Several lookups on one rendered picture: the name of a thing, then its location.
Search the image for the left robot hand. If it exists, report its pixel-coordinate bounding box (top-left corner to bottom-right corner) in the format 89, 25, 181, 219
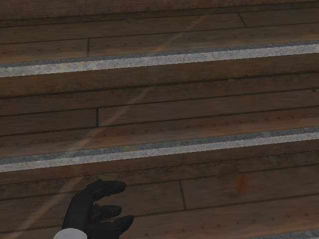
62, 179, 135, 239

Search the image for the robot left forearm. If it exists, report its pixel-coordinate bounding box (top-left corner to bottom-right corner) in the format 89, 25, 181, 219
53, 228, 88, 239

